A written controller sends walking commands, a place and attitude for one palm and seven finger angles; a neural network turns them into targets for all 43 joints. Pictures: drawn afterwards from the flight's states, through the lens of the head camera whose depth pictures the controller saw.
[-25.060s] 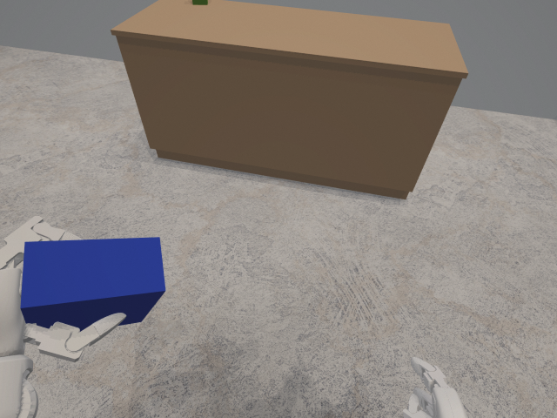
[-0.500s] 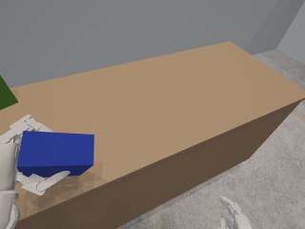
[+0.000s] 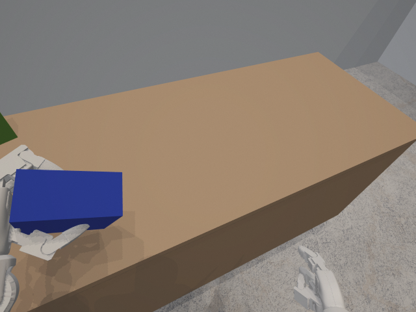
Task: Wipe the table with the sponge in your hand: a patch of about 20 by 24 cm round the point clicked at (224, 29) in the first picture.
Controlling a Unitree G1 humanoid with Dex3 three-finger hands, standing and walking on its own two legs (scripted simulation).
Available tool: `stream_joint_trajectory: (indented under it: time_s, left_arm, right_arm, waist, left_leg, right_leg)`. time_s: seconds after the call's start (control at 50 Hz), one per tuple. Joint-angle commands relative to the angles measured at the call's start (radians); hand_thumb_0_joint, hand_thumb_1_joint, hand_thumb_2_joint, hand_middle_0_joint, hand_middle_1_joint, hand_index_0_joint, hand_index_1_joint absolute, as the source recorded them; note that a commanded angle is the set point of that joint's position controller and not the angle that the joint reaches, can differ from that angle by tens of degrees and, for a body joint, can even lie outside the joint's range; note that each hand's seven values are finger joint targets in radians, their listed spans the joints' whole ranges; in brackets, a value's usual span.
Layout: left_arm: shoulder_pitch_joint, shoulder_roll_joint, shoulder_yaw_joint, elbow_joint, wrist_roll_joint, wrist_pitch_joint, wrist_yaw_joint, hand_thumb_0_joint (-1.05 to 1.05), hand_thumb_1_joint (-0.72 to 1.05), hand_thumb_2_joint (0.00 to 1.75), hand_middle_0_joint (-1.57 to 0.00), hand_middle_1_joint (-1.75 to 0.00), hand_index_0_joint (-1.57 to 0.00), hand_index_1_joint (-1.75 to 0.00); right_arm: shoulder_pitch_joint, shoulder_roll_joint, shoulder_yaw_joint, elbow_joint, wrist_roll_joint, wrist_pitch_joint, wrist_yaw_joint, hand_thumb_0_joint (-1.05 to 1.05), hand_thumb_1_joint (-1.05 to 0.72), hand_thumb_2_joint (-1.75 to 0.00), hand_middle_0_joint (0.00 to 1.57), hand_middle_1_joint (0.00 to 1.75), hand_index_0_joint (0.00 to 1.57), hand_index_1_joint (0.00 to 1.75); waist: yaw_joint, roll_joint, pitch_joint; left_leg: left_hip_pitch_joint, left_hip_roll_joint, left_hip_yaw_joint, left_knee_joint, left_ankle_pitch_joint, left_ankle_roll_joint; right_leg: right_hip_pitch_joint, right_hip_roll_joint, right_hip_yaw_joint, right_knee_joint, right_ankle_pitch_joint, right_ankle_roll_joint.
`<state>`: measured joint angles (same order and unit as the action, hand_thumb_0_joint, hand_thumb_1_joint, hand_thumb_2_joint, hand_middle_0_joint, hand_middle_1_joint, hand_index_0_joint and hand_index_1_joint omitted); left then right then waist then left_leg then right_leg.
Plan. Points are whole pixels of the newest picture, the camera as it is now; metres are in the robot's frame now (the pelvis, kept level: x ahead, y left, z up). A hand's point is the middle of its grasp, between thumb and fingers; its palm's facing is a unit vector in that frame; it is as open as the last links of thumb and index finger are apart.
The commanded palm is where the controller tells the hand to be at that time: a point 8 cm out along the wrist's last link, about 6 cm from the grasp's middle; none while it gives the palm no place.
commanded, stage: come to a stop and stand still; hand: left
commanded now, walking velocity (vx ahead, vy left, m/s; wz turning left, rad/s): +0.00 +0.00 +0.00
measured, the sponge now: (84, 204) +0.23 +0.22 +0.13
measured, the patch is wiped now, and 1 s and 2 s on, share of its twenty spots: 0.00 0.00 0.00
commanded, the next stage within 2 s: look again from close up in 0.04 s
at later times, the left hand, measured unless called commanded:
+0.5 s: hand (53, 213) +0.20 +0.24 +0.16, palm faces +0.37 -0.85 -0.38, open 10.1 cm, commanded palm +0.15 +0.27 +0.17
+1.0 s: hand (44, 223) +0.19 +0.24 +0.16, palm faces +0.46 -0.63 -0.63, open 10.1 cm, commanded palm +0.15 +0.26 +0.18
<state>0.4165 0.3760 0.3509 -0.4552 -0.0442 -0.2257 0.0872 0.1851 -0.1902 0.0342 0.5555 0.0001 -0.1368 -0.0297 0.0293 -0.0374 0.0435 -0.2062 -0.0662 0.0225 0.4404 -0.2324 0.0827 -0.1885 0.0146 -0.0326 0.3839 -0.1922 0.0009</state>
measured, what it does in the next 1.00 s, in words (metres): shifts its weight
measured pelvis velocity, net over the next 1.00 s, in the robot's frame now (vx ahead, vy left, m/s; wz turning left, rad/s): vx -0.03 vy -0.06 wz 0.04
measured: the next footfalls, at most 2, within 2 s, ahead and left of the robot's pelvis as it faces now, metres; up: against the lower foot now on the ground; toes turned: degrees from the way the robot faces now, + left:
none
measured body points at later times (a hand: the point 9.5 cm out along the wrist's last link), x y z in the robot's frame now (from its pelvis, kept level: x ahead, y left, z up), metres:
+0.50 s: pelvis -0.01 -0.01 +0.00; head +0.00 +0.01 +0.45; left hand +0.18 +0.28 +0.18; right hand +0.16 -0.23 -0.07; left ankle +0.00 +0.05 -0.74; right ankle +0.01 -0.12 -0.74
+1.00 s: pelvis -0.03 -0.06 -0.02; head -0.03 -0.08 +0.43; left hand +0.16 +0.27 +0.19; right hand +0.20 -0.27 -0.09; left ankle +0.00 +0.05 -0.74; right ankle +0.01 -0.12 -0.74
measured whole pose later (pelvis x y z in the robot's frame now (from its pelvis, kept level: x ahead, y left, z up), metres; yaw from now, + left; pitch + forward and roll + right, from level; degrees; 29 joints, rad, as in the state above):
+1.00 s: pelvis -0.03 -0.06 -0.02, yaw +2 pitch -2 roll +0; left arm 0.26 0.50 0.37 -0.32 0.12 0.04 0.06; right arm 0.13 -0.25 0.04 0.62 -0.01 -0.09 -0.08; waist 0.08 0.04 0.00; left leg -0.30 -0.03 -0.03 0.61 -0.28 0.01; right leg -0.29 0.06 -0.07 0.60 -0.28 -0.08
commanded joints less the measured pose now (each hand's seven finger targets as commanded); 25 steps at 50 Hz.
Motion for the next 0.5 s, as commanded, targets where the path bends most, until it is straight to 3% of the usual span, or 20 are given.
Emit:
stream_joint_trajectory:
  time_s: [0.0, 0.02, 0.04, 0.1, 0.12, 0.14, 0.2, 0.22, 0.24, 0.32, 0.34, 0.42, 0.44, 0.48]
  left_arm:
    - [-0.083, 0.144, 0.087, -0.231, -0.012, -0.066, 0.020, 0.00, 0.10, 1.30, -1.20, -1.60, -1.20, -1.60]
    - [-0.083, 0.165, 0.110, -0.233, -0.009, -0.061, 0.026, 0.00, 0.10, 1.30, -1.20, -1.60, -1.20, -1.60]
    - [-0.078, 0.126, 0.075, -0.200, -0.014, -0.062, 0.021, 0.00, 0.10, 1.30, -1.20, -1.60, -1.20, -1.60]
    - [-0.092, 0.141, 0.082, -0.210, -0.008, -0.059, 0.023, 0.00, 0.10, 1.30, -1.20, -1.60, -1.20, -1.60]
    - [-0.102, 0.161, 0.102, -0.234, -0.004, -0.059, 0.028, 0.00, 0.10, 1.30, -1.20, -1.60, -1.20, -1.60]
    - [-0.095, 0.135, 0.077, -0.209, -0.008, -0.061, 0.023, 0.00, 0.10, 1.30, -1.20, -1.60, -1.20, -1.60]
    - [-0.091, 0.148, 0.090, -0.214, -0.004, -0.061, 0.025, 0.00, 0.10, 1.30, -1.20, -1.60, -1.20, -1.60]
    - [-0.090, 0.169, 0.112, -0.229, -0.002, -0.060, 0.030, 0.00, 0.10, 1.30, -1.20, -1.60, -1.20, -1.60]
    - [-0.078, 0.135, 0.081, -0.202, -0.006, -0.062, 0.024, 0.00, 0.10, 1.30, -1.20, -1.60, -1.20, -1.60]
    - [-0.071, 0.163, 0.112, -0.216, -0.001, -0.061, 0.028, 0.00, 0.10, 1.30, -1.20, -1.60, -1.20, -1.60]
    - [-0.064, 0.133, 0.084, -0.186, -0.006, -0.063, 0.023, 0.00, 0.10, 1.30, -1.20, -1.60, -1.20, -1.60]
    - [-0.080, 0.164, 0.108, -0.206, 0.000, -0.060, 0.028, 0.00, 0.10, 1.30, -1.20, -1.60, -1.20, -1.60]
    - [-0.075, 0.132, 0.080, -0.182, -0.003, -0.063, 0.024, 0.00, 0.10, 1.30, -1.20, -1.60, -1.20, -1.60]
    - [-0.084, 0.144, 0.084, -0.201, -0.001, -0.062, 0.025, 0.00, 0.10, 1.30, -1.20, -1.60, -1.20, -1.60]
  right_arm:
    - [-0.060, -0.137, -0.060, -0.144, 0.009, -0.045, -0.013, 0.00, -0.90, -0.90, 0.20, 0.30, 0.20, 0.30]
    - [-0.079, -0.133, -0.056, -0.141, 0.012, -0.045, -0.015, 0.00, -0.90, -0.90, 0.20, 0.30, 0.20, 0.30]
    - [-0.065, -0.134, -0.052, -0.137, 0.007, -0.039, -0.015, 0.00, -0.90, -0.90, 0.20, 0.30, 0.20, 0.30]
    - [-0.062, -0.138, -0.061, -0.140, 0.009, -0.041, -0.017, 0.00, -0.90, -0.90, 0.20, 0.30, 0.20, 0.30]
    - [-0.079, -0.136, -0.058, -0.139, 0.013, -0.044, -0.018, 0.00, -0.90, -0.90, 0.20, 0.30, 0.20, 0.30]
    - [-0.072, -0.135, -0.053, -0.136, 0.007, -0.040, -0.017, 0.00, -0.90, -0.90, 0.20, 0.30, 0.20, 0.30]
    - [-0.063, -0.137, -0.062, -0.141, 0.010, -0.044, -0.018, 0.00, -0.90, -0.90, 0.20, 0.30, 0.20, 0.30]
    - [-0.078, -0.138, -0.059, -0.140, 0.014, -0.046, -0.019, 0.00, -0.90, -0.90, 0.20, 0.30, 0.20, 0.30]
    - [-0.069, -0.137, -0.055, -0.136, 0.007, -0.041, -0.018, 0.00, -0.90, -0.90, 0.20, 0.30, 0.20, 0.30]
    - [-0.076, -0.138, -0.062, -0.137, 0.014, -0.048, -0.020, 0.00, -0.90, -0.90, 0.20, 0.30, 0.20, 0.30]
    - [-0.065, -0.139, -0.057, -0.132, 0.008, -0.043, -0.019, 0.00, -0.90, -0.90, 0.20, 0.30, 0.20, 0.30]
    - [-0.076, -0.142, -0.063, -0.133, 0.014, -0.051, -0.022, 0.00, -0.90, -0.90, 0.20, 0.30, 0.20, 0.30]
    - [-0.066, -0.141, -0.060, -0.129, 0.009, -0.047, -0.021, 0.00, -0.90, -0.90, 0.20, 0.30, 0.20, 0.30]
    - [-0.063, -0.144, -0.066, -0.132, 0.012, -0.052, -0.020, 0.00, -0.90, -0.90, 0.20, 0.30, 0.20, 0.30]
  waist:
    - [-0.006, 0.125, -0.185]
    - [-0.005, 0.134, -0.182]
    - [-0.006, 0.111, -0.166]
    - [-0.006, 0.108, -0.163]
    - [-0.006, 0.135, -0.159]
    - [-0.006, 0.119, -0.153]
    - [-0.006, 0.106, -0.148]
    - [-0.006, 0.124, -0.148]
    - [-0.006, 0.117, -0.138]
    - [-0.007, 0.107, -0.147]
    - [-0.008, 0.100, -0.134]
    - [-0.008, 0.106, -0.131]
    - [-0.009, 0.089, -0.127]
    - [-0.010, 0.093, -0.134]
  left_leg:
    - [0.014, 0.151, -0.131, -0.092, 0.303, -0.117]
    - [0.024, 0.151, -0.125, -0.097, 0.292, -0.120]
    - [0.000, 0.151, -0.131, -0.109, 0.264, -0.115]
    - [-0.014, 0.154, -0.135, -0.117, 0.203, -0.111]
    - [-0.007, 0.148, -0.135, -0.124, 0.205, -0.118]
    - [-0.022, 0.152, -0.139, -0.137, 0.181, -0.115]
    - [-0.048, 0.153, -0.143, -0.140, 0.125, -0.106]
    - [-0.038, 0.148, -0.144, -0.145, 0.124, -0.111]
    - [-0.054, 0.149, -0.148, -0.156, 0.115, -0.109]
    - [-0.044, 0.147, -0.141, -0.146, 0.090, -0.102]
    - [-0.060, 0.147, -0.147, -0.159, 0.077, -0.102]
    - [-0.057, 0.144, -0.144, -0.152, 0.040, -0.091]
    - [-0.065, 0.143, -0.140, -0.151, 0.029, -0.083]
    - [-0.051, 0.141, -0.141, -0.139, 0.054, -0.081]
  right_leg:
    - [0.121, -0.055, 0.065, 0.005, 0.206, -0.023]
    - [0.110, -0.052, 0.065, 0.003, 0.197, -0.020]
    - [0.108, -0.051, 0.056, -0.005, 0.173, -0.019]
    - [0.120, -0.058, 0.071, -0.009, 0.160, -0.021]
    - [0.111, -0.051, 0.068, -0.006, 0.156, -0.021]
    - [0.111, -0.048, 0.055, -0.008, 0.134, -0.018]
    - [0.130, -0.054, 0.066, -0.013, 0.123, -0.019]
    - [0.123, -0.050, 0.066, -0.012, 0.119, -0.019]
    - [0.121, -0.046, 0.056, -0.014, 0.108, -0.018]
    - [0.123, -0.053, 0.071, -0.021, 0.114, -0.020]
    - [0.117, -0.049, 0.062, -0.027, 0.095, -0.018]
    - [0.112, -0.056, 0.083, -0.039, 0.087, -0.020]
    - [0.108, -0.055, 0.076, -0.047, 0.072, -0.019]
    - [0.109, -0.060, 0.089, -0.046, 0.098, -0.024]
